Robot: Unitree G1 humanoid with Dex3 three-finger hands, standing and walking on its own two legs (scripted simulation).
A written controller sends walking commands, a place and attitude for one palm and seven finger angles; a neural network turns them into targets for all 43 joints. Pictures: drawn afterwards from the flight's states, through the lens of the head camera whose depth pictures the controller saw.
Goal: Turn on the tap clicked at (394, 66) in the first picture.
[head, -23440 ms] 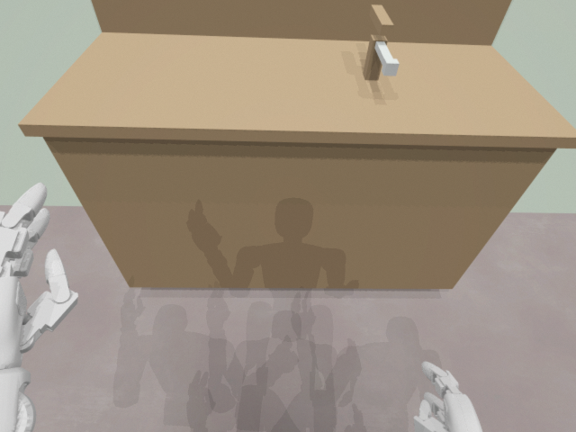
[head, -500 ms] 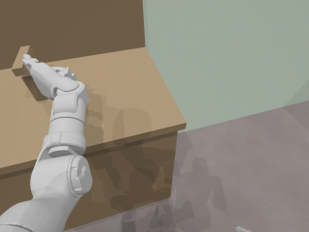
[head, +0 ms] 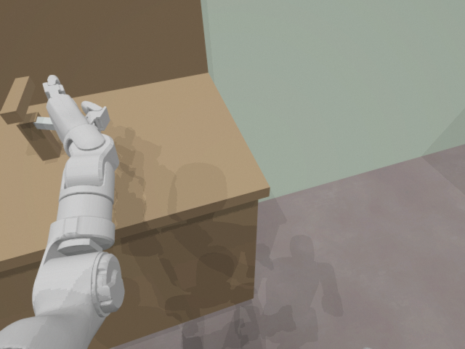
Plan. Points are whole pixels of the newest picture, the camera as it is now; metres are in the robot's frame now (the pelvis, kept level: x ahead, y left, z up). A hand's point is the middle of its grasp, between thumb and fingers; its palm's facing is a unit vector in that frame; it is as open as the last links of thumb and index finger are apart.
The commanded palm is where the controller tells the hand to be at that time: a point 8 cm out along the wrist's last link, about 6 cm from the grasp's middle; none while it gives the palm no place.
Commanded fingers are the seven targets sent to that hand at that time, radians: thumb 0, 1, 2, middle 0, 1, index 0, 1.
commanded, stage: draw the hand back beside the body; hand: left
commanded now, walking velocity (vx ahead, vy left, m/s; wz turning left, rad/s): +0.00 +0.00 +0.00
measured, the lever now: (91, 126) +0.50 +0.31 +0.13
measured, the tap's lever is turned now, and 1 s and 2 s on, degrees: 63 63 63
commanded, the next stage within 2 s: step back with the hand held close in 1.36 s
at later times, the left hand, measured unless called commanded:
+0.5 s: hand (69, 184) +0.29 +0.23 +0.19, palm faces +0.39 -0.90 -0.18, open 7.7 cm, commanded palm +0.24 +0.28 +0.19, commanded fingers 0.00 0.90 0.90 -0.18 -0.25 -0.18 -0.25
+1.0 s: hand (37, 256) +0.20 +0.25 +0.16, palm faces +0.39 -0.87 -0.29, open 7.5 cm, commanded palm +0.15 +0.29 +0.18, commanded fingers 0.00 0.90 0.90 -0.20 -0.30 -0.20 -0.30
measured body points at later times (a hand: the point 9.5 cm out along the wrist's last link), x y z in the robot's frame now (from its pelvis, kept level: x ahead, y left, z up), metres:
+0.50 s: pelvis -0.03 +0.01 +0.00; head -0.05 -0.01 +0.45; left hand +0.27 +0.28 +0.20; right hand +0.18 -0.21 -0.08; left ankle -0.02 +0.14 -0.74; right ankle +0.00 -0.08 -0.74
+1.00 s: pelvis -0.03 +0.02 +0.01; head -0.05 +0.00 +0.45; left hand +0.18 +0.29 +0.18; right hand +0.15 -0.21 -0.09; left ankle -0.02 +0.14 -0.74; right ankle +0.00 -0.08 -0.74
